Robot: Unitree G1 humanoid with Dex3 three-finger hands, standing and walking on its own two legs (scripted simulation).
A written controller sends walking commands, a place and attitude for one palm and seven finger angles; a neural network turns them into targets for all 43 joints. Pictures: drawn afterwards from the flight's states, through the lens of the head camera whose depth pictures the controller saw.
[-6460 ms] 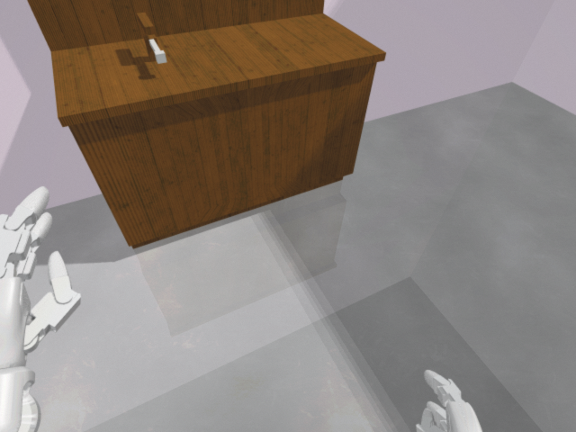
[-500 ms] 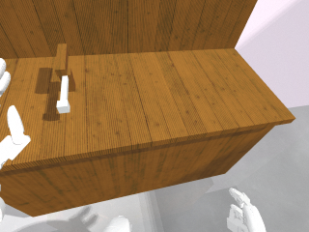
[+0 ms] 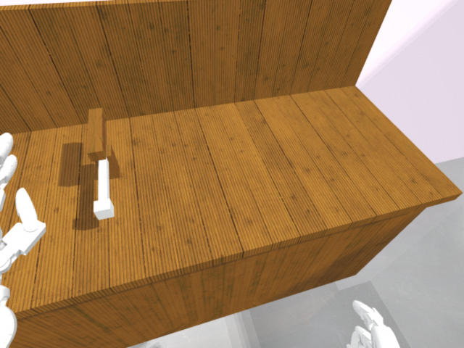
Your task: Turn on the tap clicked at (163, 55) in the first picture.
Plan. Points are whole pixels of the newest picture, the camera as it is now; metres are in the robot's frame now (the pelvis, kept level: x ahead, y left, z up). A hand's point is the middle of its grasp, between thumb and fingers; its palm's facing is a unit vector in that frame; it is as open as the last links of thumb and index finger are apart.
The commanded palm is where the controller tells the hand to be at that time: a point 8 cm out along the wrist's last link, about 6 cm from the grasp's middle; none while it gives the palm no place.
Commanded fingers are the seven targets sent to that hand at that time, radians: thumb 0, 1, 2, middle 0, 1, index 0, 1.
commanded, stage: come to a stop and stand still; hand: left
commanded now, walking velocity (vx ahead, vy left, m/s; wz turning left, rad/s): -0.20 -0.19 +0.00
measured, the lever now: (104, 209) +0.33 +0.27 +0.02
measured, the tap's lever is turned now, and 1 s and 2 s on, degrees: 0 0 0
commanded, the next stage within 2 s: none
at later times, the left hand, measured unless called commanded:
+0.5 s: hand (45, 241) +0.20 +0.25 +0.16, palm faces +0.40 -0.84 -0.37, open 7.4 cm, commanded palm +0.14 +0.27 +0.19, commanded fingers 0.00 0.90 0.90 -0.20 -0.30 -0.20 -0.30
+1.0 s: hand out of the picture +0.19 +0.30 +0.17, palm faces +0.36 -0.85 -0.39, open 7.4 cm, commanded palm +0.13 +0.33 +0.19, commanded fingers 0.00 0.90 0.90 -0.20 -0.30 -0.20 -0.30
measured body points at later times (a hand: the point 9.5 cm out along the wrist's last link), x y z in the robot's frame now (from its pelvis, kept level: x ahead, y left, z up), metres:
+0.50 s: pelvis -0.03 +0.00 +0.01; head -0.02 -0.02 +0.46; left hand +0.17 +0.29 +0.18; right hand +0.15 -0.24 -0.07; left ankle +0.04 +0.10 -0.73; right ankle +0.00 -0.10 -0.73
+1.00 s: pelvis -0.03 +0.05 +0.01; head -0.02 +0.08 +0.46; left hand +0.16 +0.34 +0.19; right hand +0.13 -0.16 -0.06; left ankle +0.04 +0.10 -0.73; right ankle +0.00 -0.10 -0.72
